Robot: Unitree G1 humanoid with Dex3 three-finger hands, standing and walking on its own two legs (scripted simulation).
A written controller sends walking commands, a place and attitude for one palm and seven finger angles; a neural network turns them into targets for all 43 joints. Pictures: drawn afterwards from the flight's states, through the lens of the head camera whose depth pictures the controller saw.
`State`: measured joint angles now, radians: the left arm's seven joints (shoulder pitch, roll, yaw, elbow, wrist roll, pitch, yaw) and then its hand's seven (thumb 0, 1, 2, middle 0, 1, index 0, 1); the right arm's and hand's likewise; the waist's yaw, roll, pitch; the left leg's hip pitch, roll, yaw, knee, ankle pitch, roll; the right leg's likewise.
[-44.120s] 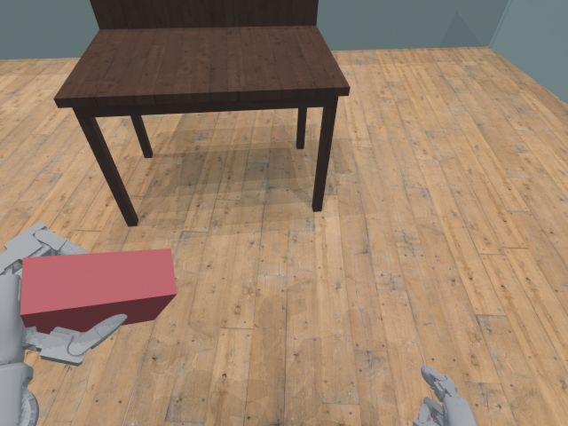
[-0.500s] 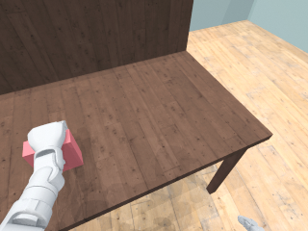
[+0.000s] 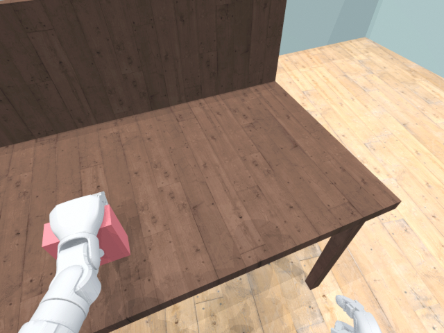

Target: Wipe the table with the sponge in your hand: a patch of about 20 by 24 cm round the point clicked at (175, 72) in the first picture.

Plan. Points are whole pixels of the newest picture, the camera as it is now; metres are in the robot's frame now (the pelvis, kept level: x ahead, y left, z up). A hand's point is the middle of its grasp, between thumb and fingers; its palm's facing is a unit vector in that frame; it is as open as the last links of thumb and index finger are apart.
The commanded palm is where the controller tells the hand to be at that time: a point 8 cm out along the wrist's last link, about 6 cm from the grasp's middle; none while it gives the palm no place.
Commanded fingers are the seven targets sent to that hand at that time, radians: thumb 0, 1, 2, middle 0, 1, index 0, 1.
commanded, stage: wipe back along the first lane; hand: left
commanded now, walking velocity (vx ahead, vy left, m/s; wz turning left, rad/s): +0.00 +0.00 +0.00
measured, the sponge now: (94, 245) +0.28 +0.30 -0.05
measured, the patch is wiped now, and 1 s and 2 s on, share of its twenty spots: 1.00 1.00 1.00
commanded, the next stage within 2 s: lift the sponge slowly off the table in 0.54 s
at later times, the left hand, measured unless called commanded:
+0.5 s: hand (93, 258) +0.24 +0.27 +0.00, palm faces -0.02 -0.07 -1.00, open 9.3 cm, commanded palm +0.19 +0.24 +0.03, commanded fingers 0.00 0.10 1.30 -1.20 -1.60 -1.20 -1.60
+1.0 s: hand (95, 267) +0.22 +0.26 +0.01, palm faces -0.06 -0.10 -0.99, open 9.3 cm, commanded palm +0.19 +0.24 +0.06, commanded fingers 0.00 0.10 1.30 -1.20 -1.60 -1.20 -1.60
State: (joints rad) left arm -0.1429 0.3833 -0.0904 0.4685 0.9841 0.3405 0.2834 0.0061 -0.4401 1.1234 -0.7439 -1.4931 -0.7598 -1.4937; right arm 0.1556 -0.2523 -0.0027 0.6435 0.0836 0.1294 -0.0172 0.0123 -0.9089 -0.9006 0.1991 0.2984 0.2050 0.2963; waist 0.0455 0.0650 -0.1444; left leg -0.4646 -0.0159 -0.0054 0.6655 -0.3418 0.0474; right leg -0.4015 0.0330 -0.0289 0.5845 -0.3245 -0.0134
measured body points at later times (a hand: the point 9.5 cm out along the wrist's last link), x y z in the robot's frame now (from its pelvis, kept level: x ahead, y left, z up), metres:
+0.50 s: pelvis +0.00 +0.00 +0.00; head -0.01 -0.02 +0.45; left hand +0.24 +0.27 +0.06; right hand +0.22 -0.21 -0.08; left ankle -0.01 +0.09 -0.72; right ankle -0.02 -0.12 -0.72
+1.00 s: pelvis -0.01 -0.02 +0.01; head -0.02 -0.04 +0.45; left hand +0.22 +0.26 +0.06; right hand +0.20 -0.24 -0.08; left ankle -0.01 +0.09 -0.72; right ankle -0.02 -0.12 -0.72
